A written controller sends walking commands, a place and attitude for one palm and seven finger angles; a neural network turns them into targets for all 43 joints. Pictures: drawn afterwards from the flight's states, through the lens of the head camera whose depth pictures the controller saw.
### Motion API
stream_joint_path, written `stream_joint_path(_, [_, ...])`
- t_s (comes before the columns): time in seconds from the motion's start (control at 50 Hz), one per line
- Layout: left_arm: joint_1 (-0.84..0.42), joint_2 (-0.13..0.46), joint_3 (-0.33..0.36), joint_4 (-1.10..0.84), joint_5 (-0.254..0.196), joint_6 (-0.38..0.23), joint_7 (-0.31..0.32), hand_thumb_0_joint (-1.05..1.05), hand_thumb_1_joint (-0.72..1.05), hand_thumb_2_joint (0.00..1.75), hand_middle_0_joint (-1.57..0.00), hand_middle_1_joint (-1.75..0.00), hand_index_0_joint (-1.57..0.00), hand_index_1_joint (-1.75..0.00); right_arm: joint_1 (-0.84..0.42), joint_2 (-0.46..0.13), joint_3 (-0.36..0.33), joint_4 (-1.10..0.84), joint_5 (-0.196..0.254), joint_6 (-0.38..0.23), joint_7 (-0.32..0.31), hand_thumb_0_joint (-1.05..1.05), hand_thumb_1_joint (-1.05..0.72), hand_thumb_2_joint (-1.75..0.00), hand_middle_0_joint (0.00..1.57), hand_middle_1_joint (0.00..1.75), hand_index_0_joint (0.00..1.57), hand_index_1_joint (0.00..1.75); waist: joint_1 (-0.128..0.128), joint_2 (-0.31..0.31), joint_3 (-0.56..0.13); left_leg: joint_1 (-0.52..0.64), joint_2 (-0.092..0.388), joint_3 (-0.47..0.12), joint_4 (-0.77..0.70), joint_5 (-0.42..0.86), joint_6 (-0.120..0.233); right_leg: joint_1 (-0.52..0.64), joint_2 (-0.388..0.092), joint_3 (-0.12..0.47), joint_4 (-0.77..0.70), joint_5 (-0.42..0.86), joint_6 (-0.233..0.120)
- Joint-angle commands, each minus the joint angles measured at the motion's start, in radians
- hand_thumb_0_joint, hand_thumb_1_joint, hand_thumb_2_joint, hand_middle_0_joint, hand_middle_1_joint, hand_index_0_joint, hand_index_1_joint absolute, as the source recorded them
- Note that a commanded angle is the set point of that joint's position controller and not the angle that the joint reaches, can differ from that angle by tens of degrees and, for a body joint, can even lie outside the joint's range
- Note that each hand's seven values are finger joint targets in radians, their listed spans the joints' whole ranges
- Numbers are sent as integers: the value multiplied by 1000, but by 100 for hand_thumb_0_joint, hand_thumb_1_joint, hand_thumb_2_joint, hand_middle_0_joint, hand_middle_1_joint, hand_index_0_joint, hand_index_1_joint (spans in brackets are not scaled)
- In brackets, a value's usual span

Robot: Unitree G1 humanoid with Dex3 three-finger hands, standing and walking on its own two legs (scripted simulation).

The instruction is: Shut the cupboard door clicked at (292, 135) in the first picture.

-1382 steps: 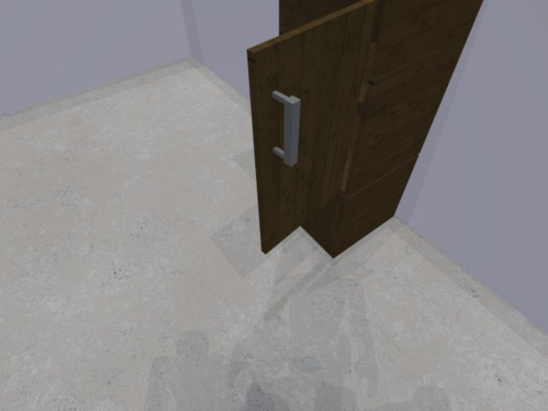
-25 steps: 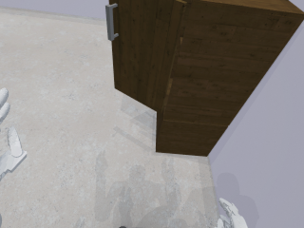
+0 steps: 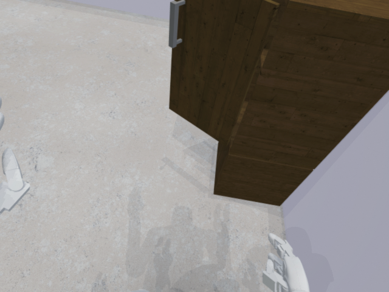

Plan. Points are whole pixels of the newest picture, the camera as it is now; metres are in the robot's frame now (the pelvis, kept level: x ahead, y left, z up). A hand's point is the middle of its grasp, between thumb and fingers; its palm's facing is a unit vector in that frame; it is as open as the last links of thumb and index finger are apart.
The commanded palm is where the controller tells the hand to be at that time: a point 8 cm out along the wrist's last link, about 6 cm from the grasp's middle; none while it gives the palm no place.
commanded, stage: stop stepping back and stand still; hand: left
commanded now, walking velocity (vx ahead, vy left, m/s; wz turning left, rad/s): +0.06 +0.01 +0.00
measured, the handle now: (177, 24) +0.92 +0.10 +0.10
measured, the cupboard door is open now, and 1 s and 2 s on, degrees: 59 59 59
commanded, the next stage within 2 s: let the arm hang, fingers relaxed in 0.02 s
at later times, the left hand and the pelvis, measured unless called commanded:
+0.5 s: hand out of the picture +0.04 +0.18 -0.18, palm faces +0.10 -0.98 -0.15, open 6.8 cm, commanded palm none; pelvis +0.01 +0.00 +0.00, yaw +3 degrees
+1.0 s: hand out of the picture -0.04 +0.19 -0.16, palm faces +0.05 -0.97 -0.22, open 7.4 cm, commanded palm none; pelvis +0.00 +0.01 +0.01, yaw +1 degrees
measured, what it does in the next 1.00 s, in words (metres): steps on the spot: right foot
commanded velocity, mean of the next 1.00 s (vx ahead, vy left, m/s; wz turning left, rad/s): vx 0.01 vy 0.01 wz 0.00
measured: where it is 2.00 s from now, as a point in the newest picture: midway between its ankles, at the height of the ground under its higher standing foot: outside the picture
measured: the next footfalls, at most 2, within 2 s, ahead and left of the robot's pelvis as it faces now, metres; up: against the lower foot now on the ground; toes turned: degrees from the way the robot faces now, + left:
right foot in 0.02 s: +0.00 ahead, -0.12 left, +0.00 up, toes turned -2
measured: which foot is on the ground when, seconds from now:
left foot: down 0.00-1.00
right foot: up 0.00-0.00, down 0.02-1.00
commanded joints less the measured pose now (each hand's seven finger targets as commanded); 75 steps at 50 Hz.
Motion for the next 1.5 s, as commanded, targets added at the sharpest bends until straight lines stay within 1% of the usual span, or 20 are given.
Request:
stream_joint_path(0.0, [158, 206, 220, -242, -11, -95, 18, 0, 90, 90, -20, -30, -20, -30, -22, -184, -76, -129, 4, -32, 10, 0, -90, -90, 20, 30, 20, 30, 22, 408, -275, 147, 98, -68, -115, 62, 7, 100, 5, -6, -175, 173, -16])
stream_joint_path(0.04, [228, 162, 205, -84, -25, -63, 11, 0, 90, 90, -20, -30, -20, -30, 5, -182, -78, -116, 10, -10, 10, 0, -90, -90, 20, 30, 20, 30, 11, 253, -291, 138, 72, -34, -47, 65, -11, 106, -47, 61, -186, 310, -38])
stream_joint_path(0.08, [192, 143, 168, -12, -30, -32, 7, 0, 90, 90, -20, -30, -20, -30, 3, -197, -83, -119, 23, 29, 2, 0, -90, -90, 20, 30, 20, 30, -4, 79, -231, 133, 63, -34, 2, 80, -10, 36, -86, 110, -190, 384, -49])
stream_joint_path(0.1, [50, -57, -314, 615, 77, 122, -135, 0, 90, 90, -20, -30, -20, -30, -103, -302, -97, 38, 30, -31, 68, 0, -90, -90, 20, 30, 20, 30, -15, 102, -170, 50, 90, -48, 145, 275, -10, -55, -177, 21, -32, 669, -50])
stream_joint_path(0.14, [12, -93, -318, 650, 75, 208, -163, 0, 90, 90, -20, -30, -20, -30, -31, -265, -109, 59, 10, 21, 59, 0, -90, -90, 20, 30, 20, 30, -11, 63, -175, 122, 93, -42, 103, 294, -11, -114, -113, 25, -17, 518, -22])
stream_joint_path(0.18, [-57, -78, -341, 729, 81, 202, -168, 0, 90, 90, -20, -30, -20, -30, -32, -273, -87, 67, 7, 68, 47, 0, -90, -90, 20, 30, 20, 30, 12, -91, -145, 56, 97, -77, 84, 218, 20, -102, -112, 4, -46, 404, -19])
stream_joint_path(0.22, [-122, -50, -338, 832, 89, 193, -168, 0, 90, 90, -20, -30, -20, -30, -43, -271, -76, 70, -3, 103, 44, 0, -90, -90, 20, 30, 20, 30, 14, -280, -88, 45, 53, -87, 113, 141, 24, -134, -140, 36, -91, 443, -50])
stream_joint_path(0.24, [-151, -34, -340, 886, 89, 196, -166, 0, 90, 90, -20, -30, -20, -30, -46, -258, -71, 65, -8, 118, 45, 0, -90, -90, 20, 30, 20, 30, 11, -313, -53, 24, 20, -66, 132, 90, 17, -140, -163, 47, -100, 496, -74])
stream_joint_path(0.3, [-181, -46, -358, 1063, 85, 207, -152, 0, 90, 90, -20, -30, -20, -30, -18, -224, -67, 109, -26, 164, 46, 0, -90, -90, 20, 30, 20, 30, 5, -222, 21, 63, -16, -34, 134, -28, 7, -191, -192, 80, -148, 367, -107])
stream_joint_path(0.36, [-171, -70, -374, 1216, 73, 208, -143, 0, 90, 90, -20, -30, -20, -30, 23, -228, -62, 186, -27, 168, 53, 0, -90, -90, 20, 30, 20, 30, -1, 136, 18, 132, 37, -99, -7, 124, 20, -187, -113, 43, -135, 58, -61])
stream_joint_path(0.4, [-114, -83, -377, 1328, 68, 207, -142, 0, 90, 90, -20, -30, -20, -30, 28, -229, -57, 230, -24, 162, 45, 0, -90, -90, 20, 30, 20, 30, 24, 330, -4, 51, 57, -155, -114, 30, 38, -53, -75, 25, -125, 37, -37])
stream_joint_path(0.42, [-77, -115, -359, 1363, 72, 203, -141, 0, 90, 90, -20, -30, -20, -30, 25, -217, -64, 239, -28, 161, 39, 0, -90, -90, 20, 30, 20, 30, 36, 383, -41, 53, 61, -159, -136, -2, 41, -7, -69, 16, -127, 63, -41])
stream_joint_path(0.46, [-59, -109, -361, 1427, 70, 200, -142, 0, 90, 90, -20, -30, -20, -30, 49, -214, -66, 263, -24, 161, 33, 0, -90, -90, 20, 30, 20, 30, 40, 399, -98, 74, 67, -170, -152, -1, 43, 55, -65, 6, -140, 99, -44])
stream_joint_path(0.52, [-66, -107, -370, 1508, 67, 194, -149, 0, 90, 90, -20, -30, -20, -30, 75, -215, -70, 306, -15, 161, 26, 0, -90, -90, 20, 30, 20, 30, 32, 340, -108, 119, 69, -162, -166, -12, 35, 61, -68, 10, -182, 121, -49])
stream_joint_path(0.56, [-75, -110, -375, 1550, 70, 189, -149, 0, 90, 90, -20, -30, -20, -30, 96, -227, -75, 327, -9, 159, 22, 0, -90, -90, 20, 30, 20, 30, 26, 199, -97, 153, 79, -161, -159, 34, 37, 50, -74, 12, -211, 139, -48])
stream_joint_path(0.6, [-80, -115, -382, 1588, 69, 188, -148, 0, 90, 90, -20, -30, -20, -30, 109, -228, -78, 355, -7, 161, 20, 0, -90, -90, 20, 30, 20, 30, 17, 138, -64, 176, 76, -147, -162, 20, 34, 16, -82, 20, -237, 123, -49])
stream_joint_path(0.7, [-71, -126, -392, 1658, 70, 193, -142, 0, 90, 90, -20, -30, -20, -30, 125, -219, -78, 411, -7, 173, 22, 0, -90, -90, 20, 30, 20, 30, 11, 64, 50, 165, 70, -134, -215, -112, 27, -60, -83, 22, -269, 23, -44])
stream_joint_path(0.82, [-51, -131, -396, 1700, 72, 190, -137, 0, 90, 90, -20, -30, -20, -30, 129, -200, -79, 454, -7, 174, 25, 0, -90, -90, 20, 30, 20, 30, 14, 27, 65, 179, 62, -116, -225, -112, 27, -82, -87, 33, -276, 13, -41])
stream_joint_path(1.12, [-55, -170, -392, 1721, 70, 188, -131, 0, 90, 90, -20, -30, -20, -30, 152, -138, -69, 494, -9, 168, 21, 0, -90, -90, 20, 30, 20, 30, 17, 128, 65, 172, 49, -92, -215, -48, 16, -57, -90, 35, -269, 61, -39])
stream_joint_path(1.48, [-57, -189, -391, 1729, 69, 183, -125, 0, 90, 90, -20, -30, -20, -30, 167, -126, -70, 505, -6, 167, 15, 0, -90, -90, 20, 30, 20, 30, 13, 88, 57, 202, 59, -79, -178, 49, 18, -37, -89, 32, -275, 124, -39])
